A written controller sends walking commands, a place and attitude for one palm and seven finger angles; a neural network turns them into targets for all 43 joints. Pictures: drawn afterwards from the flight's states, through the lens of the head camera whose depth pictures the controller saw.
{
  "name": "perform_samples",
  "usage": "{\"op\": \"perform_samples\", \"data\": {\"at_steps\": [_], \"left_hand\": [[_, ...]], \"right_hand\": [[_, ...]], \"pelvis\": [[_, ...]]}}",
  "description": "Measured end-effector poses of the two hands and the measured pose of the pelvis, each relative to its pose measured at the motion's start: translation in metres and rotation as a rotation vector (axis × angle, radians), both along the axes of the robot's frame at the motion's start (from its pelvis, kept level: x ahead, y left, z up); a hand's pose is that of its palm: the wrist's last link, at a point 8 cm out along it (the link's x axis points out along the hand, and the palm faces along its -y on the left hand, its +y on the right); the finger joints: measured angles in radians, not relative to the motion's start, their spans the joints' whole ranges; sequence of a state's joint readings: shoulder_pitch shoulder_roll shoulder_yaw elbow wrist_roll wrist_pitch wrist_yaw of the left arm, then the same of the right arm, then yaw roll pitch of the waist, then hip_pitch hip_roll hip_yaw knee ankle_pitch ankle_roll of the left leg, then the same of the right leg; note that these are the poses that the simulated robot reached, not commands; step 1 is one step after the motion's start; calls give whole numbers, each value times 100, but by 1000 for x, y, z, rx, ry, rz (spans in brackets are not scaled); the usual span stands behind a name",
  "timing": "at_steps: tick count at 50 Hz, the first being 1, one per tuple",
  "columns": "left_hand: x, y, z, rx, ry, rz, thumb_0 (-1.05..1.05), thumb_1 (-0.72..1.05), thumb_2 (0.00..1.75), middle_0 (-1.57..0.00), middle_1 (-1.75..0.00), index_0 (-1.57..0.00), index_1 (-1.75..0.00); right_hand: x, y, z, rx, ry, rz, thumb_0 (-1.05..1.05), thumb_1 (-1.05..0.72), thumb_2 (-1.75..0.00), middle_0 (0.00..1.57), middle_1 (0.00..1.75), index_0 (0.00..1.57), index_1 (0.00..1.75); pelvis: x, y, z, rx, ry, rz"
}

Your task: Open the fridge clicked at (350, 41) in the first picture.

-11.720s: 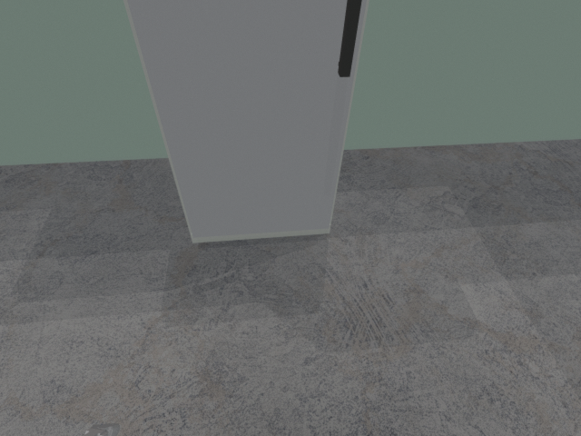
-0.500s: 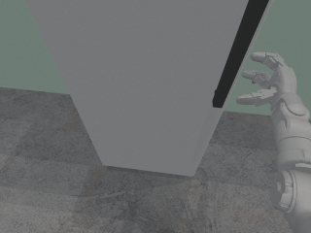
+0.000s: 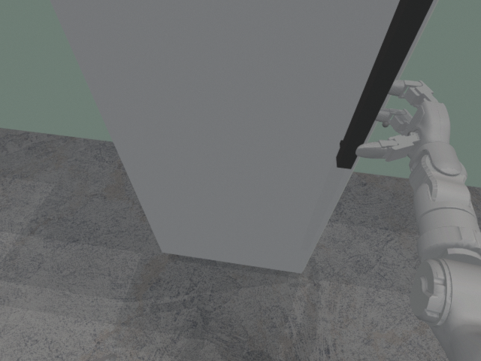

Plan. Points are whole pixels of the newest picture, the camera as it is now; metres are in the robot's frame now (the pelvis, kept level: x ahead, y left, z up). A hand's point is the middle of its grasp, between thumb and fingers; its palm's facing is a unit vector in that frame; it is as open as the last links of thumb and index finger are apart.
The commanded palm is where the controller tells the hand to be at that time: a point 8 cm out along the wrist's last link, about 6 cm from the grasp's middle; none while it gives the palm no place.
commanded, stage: slide the fingers in behind the handle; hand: right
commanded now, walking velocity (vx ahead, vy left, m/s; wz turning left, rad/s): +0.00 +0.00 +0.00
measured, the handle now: (379, 70) +0.52 -0.13 +0.23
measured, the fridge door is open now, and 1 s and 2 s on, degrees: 0 0 0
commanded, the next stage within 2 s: grip the handle and tug to test in 1.74 s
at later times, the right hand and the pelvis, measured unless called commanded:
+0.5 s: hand (382, 129) +0.46 -0.16 +0.17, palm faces +0.02 +1.00 +0.01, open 14.0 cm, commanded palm +0.44 -0.20 +0.17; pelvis +0.00 +0.00 +0.00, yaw -1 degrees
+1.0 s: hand (369, 126) +0.46 -0.13 +0.17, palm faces +0.01 +1.00 +0.01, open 14.0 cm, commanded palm +0.43 -0.18 +0.17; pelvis +0.00 +0.00 +0.00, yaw +0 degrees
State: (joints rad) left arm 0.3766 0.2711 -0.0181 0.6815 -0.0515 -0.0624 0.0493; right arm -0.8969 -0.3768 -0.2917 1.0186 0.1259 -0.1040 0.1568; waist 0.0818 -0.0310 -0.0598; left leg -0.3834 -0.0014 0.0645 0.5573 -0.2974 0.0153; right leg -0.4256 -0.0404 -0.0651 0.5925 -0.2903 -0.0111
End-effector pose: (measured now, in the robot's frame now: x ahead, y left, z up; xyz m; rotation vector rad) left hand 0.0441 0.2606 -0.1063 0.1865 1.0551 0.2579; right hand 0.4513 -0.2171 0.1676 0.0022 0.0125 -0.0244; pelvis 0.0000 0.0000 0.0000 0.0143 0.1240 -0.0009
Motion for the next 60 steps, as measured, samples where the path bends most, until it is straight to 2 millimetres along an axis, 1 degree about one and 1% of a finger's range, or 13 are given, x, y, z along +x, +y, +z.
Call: {"op": "perform_samples", "data": {"at_steps": [4,12,18,23,27,32,38,43,47,53,60], "left_hand": [[0,2,0,-3,-1,0,1,91,90,-20,-30,-20,-30],[6,4,2,-4,-20,8,1,91,90,-20,-30,-20,-30],[16,3,3,-4,-35,-13,1,91,90,-20,-30,-20,-30],[24,1,4,-3,-60,-27,1,91,90,-20,-30,-20,-30],[27,-1,4,-6,-69,-35,1,91,90,-20,-30,-20,-30],[24,-4,2,-16,-64,-34,1,91,90,-20,-30,-20,-30],[14,-6,-1,-28,-39,-19,1,91,90,-20,-30,-20,-30],[7,-5,-2,-31,-23,-3,1,91,90,-20,-30,-20,-30],[5,-3,-2,-31,-20,5,1,91,90,-20,-30,-20,-30],[14,-2,-1,-31,-38,-7,1,91,90,-20,-30,-20,-30],[29,-3,3,-25,-79,-37,1,91,90,-20,-30,-20,-30]], "right_hand": [[-2,2,3,18,-25,1,-1,50,-30,32,121,33,122],[-9,-3,2,5,-21,-4,-1,50,-30,30,120,31,120],[-16,1,0,19,-11,7,-1,50,-30,30,120,30,120],[-16,5,0,14,-7,2,-1,50,-30,30,120,30,120],[-12,12,2,8,-8,11,-1,50,-30,29,120,30,120],[-8,20,4,15,-16,17,-1,50,-30,29,120,30,120],[-5,27,0,15,-6,16,-1,50,-30,30,120,30,120],[-6,28,0,17,-20,8,-1,50,-30,30,120,30,120],[-10,28,1,9,-30,7,-1,50,-30,30,120,30,120],[-18,32,4,11,-29,12,-1,50,-30,29,120,29,119],[-18,37,5,6,-9,6,-1,50,-30,28,119,28,119]], "pelvis": [[1,1,0,-1,-3,3],[2,2,1,-2,-11,7],[1,3,1,-1,-21,-3],[-1,2,1,0,-22,-7],[-2,2,0,0,-20,-11],[-2,1,0,-2,-14,-6],[0,1,0,-4,-12,1],[1,1,1,-4,-15,9],[2,1,1,-4,-20,11],[2,2,2,-3,-35,4],[-2,3,2,-4,-37,-7]]}}
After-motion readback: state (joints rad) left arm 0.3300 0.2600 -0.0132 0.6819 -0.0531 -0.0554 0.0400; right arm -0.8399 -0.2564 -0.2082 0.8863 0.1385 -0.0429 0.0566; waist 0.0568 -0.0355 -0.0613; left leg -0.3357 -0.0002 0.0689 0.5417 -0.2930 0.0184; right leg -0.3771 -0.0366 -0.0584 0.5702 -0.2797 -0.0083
